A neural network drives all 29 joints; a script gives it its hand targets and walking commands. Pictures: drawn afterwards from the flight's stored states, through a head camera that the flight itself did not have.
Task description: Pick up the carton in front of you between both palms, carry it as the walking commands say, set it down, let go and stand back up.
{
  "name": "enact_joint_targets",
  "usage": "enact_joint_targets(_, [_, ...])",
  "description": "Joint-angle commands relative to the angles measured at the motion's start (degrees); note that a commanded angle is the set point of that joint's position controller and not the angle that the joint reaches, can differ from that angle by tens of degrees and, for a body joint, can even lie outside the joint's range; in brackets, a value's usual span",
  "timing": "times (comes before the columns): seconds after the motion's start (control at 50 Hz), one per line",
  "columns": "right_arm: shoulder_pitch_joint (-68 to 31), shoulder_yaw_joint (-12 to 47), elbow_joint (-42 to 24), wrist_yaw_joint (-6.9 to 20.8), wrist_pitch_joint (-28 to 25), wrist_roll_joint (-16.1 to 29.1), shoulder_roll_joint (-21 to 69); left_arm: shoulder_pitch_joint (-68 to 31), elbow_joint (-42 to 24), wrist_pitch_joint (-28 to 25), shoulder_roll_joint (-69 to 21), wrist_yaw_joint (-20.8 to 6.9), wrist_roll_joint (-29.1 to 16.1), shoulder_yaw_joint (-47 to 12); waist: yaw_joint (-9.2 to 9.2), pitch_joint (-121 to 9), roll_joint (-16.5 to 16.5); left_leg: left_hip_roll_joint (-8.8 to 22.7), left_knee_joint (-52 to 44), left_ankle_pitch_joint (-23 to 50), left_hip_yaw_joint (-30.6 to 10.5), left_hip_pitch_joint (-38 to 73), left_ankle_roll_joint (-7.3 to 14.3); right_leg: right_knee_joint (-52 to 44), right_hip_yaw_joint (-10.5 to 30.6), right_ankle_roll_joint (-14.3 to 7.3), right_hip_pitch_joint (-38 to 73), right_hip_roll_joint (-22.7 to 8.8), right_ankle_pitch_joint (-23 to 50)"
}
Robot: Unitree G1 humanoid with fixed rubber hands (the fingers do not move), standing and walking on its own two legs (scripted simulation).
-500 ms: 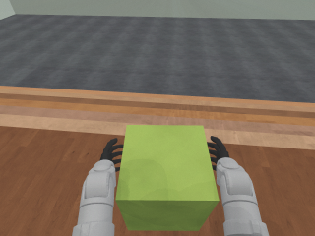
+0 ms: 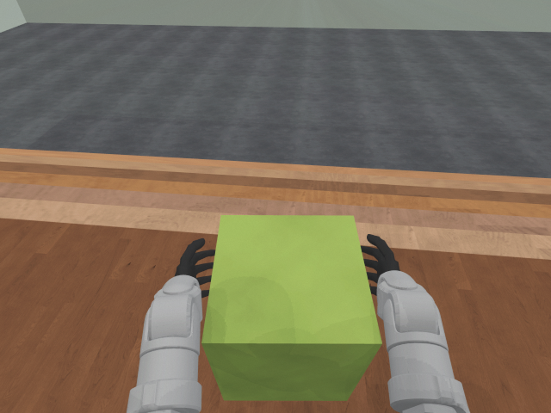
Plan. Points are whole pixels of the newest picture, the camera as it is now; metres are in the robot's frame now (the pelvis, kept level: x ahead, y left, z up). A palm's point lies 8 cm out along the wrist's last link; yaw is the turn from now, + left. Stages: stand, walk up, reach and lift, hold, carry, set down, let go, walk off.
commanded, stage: hold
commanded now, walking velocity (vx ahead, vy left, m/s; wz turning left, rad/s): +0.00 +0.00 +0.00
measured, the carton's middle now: (286, 311) +0.29 +0.00 -0.02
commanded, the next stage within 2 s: carry in 0.54 s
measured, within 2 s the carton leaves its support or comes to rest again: neither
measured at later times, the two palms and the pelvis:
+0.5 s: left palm (186, 286) +0.29 +0.15 +0.05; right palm (387, 281) +0.29 -0.15 +0.06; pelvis +0.00 +0.00 +0.00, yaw +0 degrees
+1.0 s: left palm (186, 223) +0.37 +0.16 +0.10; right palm (371, 214) +0.39 -0.14 +0.10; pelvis +0.13 +0.00 -0.01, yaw +0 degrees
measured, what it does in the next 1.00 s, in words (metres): walks ahead: left foot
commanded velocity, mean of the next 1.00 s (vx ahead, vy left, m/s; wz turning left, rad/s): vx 0.25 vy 0.00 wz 0.00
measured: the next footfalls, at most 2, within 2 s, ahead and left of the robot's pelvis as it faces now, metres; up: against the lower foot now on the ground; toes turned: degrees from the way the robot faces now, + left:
left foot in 1.00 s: +0.22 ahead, +0.11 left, +0.00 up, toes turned +9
right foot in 1.36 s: +0.48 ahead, -0.13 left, +0.00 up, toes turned -13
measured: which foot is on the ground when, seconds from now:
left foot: down 0.00-0.72, up 0.74-0.98, down 1.00-1.00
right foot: down 0.00-1.00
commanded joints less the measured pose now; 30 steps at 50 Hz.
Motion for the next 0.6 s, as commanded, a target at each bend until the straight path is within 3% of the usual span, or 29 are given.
enact_joint_targets(0.0, [-26.1,32.3,0.3,13.4,-0.6,14.9,54.5,-30.4,-2.6,-2.1,-52.7,-13.4,-15.7,-31.9,0.24,-12.5,0.2,-2.6,-3.7,5.9,3.2,2.9,0.1,-3.3,-3.4,0.1,1.6,2.6,7.4])
enact_joint_targets(0.02, [-27.2,32.1,-0.7,13.3,-0.6,14.7,53.5,-30.5,-3.2,-2.2,-53.0,-13.4,-16.1,-32.3,-0.38,-10.6,0.0,-2.6,-3.5,6.2,3.3,2.2,-0.1,-2.7,-3.9,0.1,0.4,3.1,7.5])
enact_joint_targets(0.06, [-28.6,33.3,-3.1,13.2,-0.9,16.0,54.0,-29.5,-3.1,-2.2,-52.1,-13.6,-15.3,-31.4,0.77,-12.0,0.1,-2.9,-3.3,6.9,4.0,2.4,0.0,-3.3,-3.6,0.5,1.4,2.7,8.3])
enact_joint_targets(0.12, [-24.5,32.6,-1.4,13.2,-0.8,15.4,54.2,-28.6,-4.8,-2.0,-51.9,-13.0,-16.0,-33.3,0.46,-13.4,0.1,-2.7,-3.1,11.3,3.1,3.2,-0.2,-2.9,-3.2,0.2,2.5,2.9,11.9])
enact_joint_targets(0.14, [-23.1,32.8,-2.5,13.3,-0.8,15.0,53.4,-28.8,-6.6,-2.2,-52.2,-13.0,-16.8,-33.7,-0.63,-13.2,-0.2,-2.8,-3.4,11.0,3.0,3.1,-0.5,-2.8,-3.5,0.0,2.6,3.4,11.9])
enact_joint_targets(0.16, [-23.5,33.1,-2.3,13.2,-0.7,15.7,53.7,-27.0,-5.3,-1.8,-51.3,-12.9,-15.7,-33.3,0.75,-12.7,1.5,-3.1,-3.3,11.4,3.6,2.7,-0.5,-3.1,-3.0,-0.1,3.6,2.8,12.6])
enact_joint_targets(0.2, [-23.5,31.7,-2.4,13.0,-0.5,14.3,52.6,-27.5,-4.3,-1.6,-51.4,-12.9,-15.8,-32.0,-0.21,-13.3,0.2,-2.7,-4.1,9.2,3.2,3.4,-0.3,-3.1,-3.3,0.0,3.2,3.2,10.7])
enact_joint_targets(0.26, [-25.8,33.4,-3.6,13.2,-0.9,15.8,53.5,-26.0,-5.2,-2.0,-52.1,-13.0,-15.6,-32.8,1.14,-12.0,-0.6,-3.1,-3.2,11.1,3.4,3.0,-0.1,-3.2,-3.1,0.4,2.4,3.1,11.2])
enact_joint_targets(0.28, [-24.3,33.2,-3.5,13.1,-0.6,15.4,53.7,-27.8,-6.1,-2.1,-51.9,-13.3,-16.4,-32.9,-0.24,-12.2,0.5,-3.1,-3.4,11.1,3.7,3.1,-0.3,-3.6,-3.1,0.2,2.2,3.0,12.2])
enact_joint_targets(0.32, [-23.6,32.7,-2.3,13.0,-0.5,15.6,53.1,-26.9,-4.6,-1.6,-52.0,-13.0,-16.5,-33.7,-0.36,-11.2,0.7,-2.9,-3.8,10.2,3.4,3.1,-0.3,-3.2,-3.2,0.2,2.0,3.1,11.4])
enact_joint_targets(0.34, [-23.8,33.0,-3.0,13.1,-0.5,15.4,52.7,-27.4,-5.8,-1.9,-52.5,-13.0,-16.6,-33.0,0.57,-12.7,0.1,-3.0,-3.6,11.1,3.5,3.9,-0.5,-3.6,-3.3,0.3,1.9,3.2,11.8])
enact_joint_targets(0.38, [-23.5,33.8,-2.8,12.9,-0.6,16.0,53.8,-27.9,-6.9,-1.8,-52.3,-12.9,-17.4,-35.3,-0.41,-12.6,1.0,-2.7,-3.3,10.9,3.3,3.4,-0.6,-3.2,-3.2,-0.1,2.7,3.2,11.6])
enact_joint_targets(0.42, [-25.9,33.6,-4.1,13.0,-0.6,15.8,52.9,-27.4,-6.2,-1.7,-51.8,-12.9,-16.3,-33.5,0.89,-13.9,0.2,-2.7,-3.8,9.9,3.4,3.7,-0.4,-3.0,-3.7,0.2,2.6,3.5,10.0])
enact_joint_targets(0.48, [-24.5,32.3,-1.9,13.2,-0.7,14.7,52.8,-28.4,-4.8,-1.8,-52.0,-13.1,-16.1,-32.9,-0.53,-11.3,-0.6,-3.0,-3.4,7.3,3.7,2.7,-0.4,-3.7,-3.3,0.0,0.9,3.3,7.5])
enact_joint_targets(0.5, [-23.8,32.5,-1.2,13.2,-0.4,15.0,52.9,-27.2,-5.2,-1.7,-51.0,-12.9,-15.8,-32.7,0.63,-10.5,-0.2,-3.0,-3.4,8.0,3.7,2.3,-0.2,-3.6,-3.1,0.1,0.9,2.9,8.4])
enact_joint_targets(0.52, [-28.2,34.2,-5.6,12.8,-0.7,15.7,52.6,-28.8,-4.5,-1.5,-53.4,-12.9,-17.2,-33.7,0.21,-10.6,-0.9,6.8,0.9,-3.7,1.6,-4.2,1.3,0.3,-1.7,-0.9,-6.8,-5.9,-1.7])
enact_joint_targets(0.54, [-27.7,35.1,-5.7,12.4,0.1,16.2,53.5,-29.2,-6.1,-1.5,-53.5,-12.7,-17.6,-34.2,0.37,-10.2,-0.5,5.9,-1.6,-19.6,-1.4,-6.3,2.1,-0.5,0.2,-1.9,-10.1,-5.0,-18.6])
enact_joint_targets(0.56, [-26.9,34.7,-5.1,12.3,0.4,17.2,53.4,-29.8,-6.5,-1.0,-52.3,-12.5,-17.9,-34.3,-0.17,-8.4,0.7,6.6,-3.5,-31.6,-3.4,-9.3,2.9,-0.7,0.8,-1.9,-14.5,-4.4,-29.2])
enact_joint_targets(0.58, [-26.1,36.5,-7.0,11.9,0.8,18.0,54.1,-30.9,-11.0,-0.9,-52.9,-12.4,-18.9,-37.1,-0.41,-8.5,3.6,7.6,-5.3,-35.2,-5.0,-10.8,3.2,2.9,-2.2,-1.1,-16.0,-2.5,-27.1])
